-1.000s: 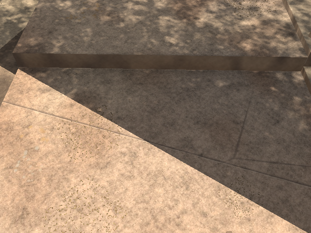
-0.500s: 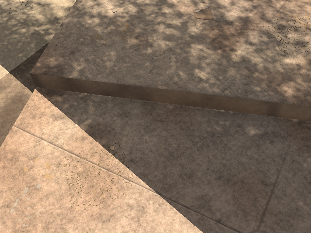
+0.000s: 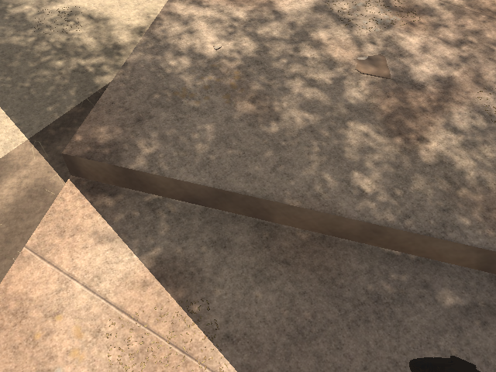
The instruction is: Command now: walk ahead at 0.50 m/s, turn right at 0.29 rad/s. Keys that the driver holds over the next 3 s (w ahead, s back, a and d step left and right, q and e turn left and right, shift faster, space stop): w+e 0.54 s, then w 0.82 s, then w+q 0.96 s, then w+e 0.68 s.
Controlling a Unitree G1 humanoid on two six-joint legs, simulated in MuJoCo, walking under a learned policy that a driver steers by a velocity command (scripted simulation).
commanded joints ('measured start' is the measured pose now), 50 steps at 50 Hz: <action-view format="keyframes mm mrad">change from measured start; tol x16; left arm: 1 5 142 37 -80 6 0 8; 20 -465 47 16 -248 41 50 -70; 26 -30 189 85 -132 60 31 -30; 32 -207 131 60 -138 7 24 1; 50 -51 172 37 -14 26 -26 23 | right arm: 1 308 -185 -65 38 23 13 -14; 27 404 -58 -48 62 42 9 -11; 44 -10 -71 -34 -7 25 37 17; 50 93 -94 -41 20 23 20 -6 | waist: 1 -133 97 -190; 24 -33 112 -57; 27 9 -247 -287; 31 -59 40 -48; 50 -79 -77 -19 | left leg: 1 569 405 -567 -288 -225 160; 5 285 270 -220 -402 -11 68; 19 485 263 126 -391 358 46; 24 583 277 192 -31 921 28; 26 313 241 205 460 556 -16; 27 -187 28 154 832 -399 -83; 29 -349 70 -95 842 -246 -61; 33 -85 130 -87 596 -157 -79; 43 -207 99 -23 189 126 -95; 50 26 -21 14 31 -28 -1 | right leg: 1 -541 -49 64 517 10 -40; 16 -574 -117 -57 55 470 7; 21 -522 -66 -137 -88 344 -62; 25 -161 70 -164 -195 197 -159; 26 95 -41 13 -259 127 -210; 27 421 -349 563 -314 136 -373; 28 415 -376 718 -441 133 -375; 33 -32 -215 229 -516 637 -222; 46 158 -195 105 -524 814 -145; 50 174 -209 87 -353 1199 -115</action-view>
